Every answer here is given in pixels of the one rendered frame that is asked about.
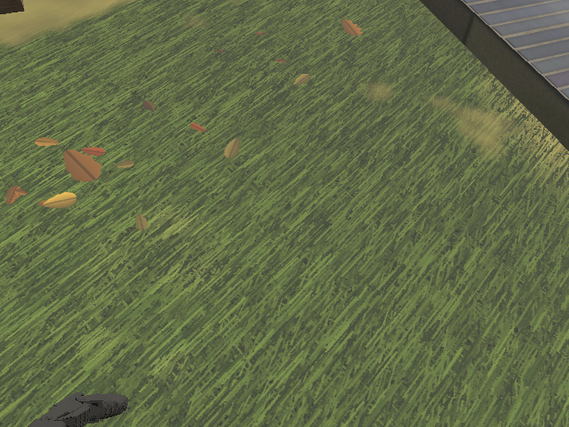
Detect left robot hand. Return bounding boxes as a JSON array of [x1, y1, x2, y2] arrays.
[[28, 392, 128, 427]]

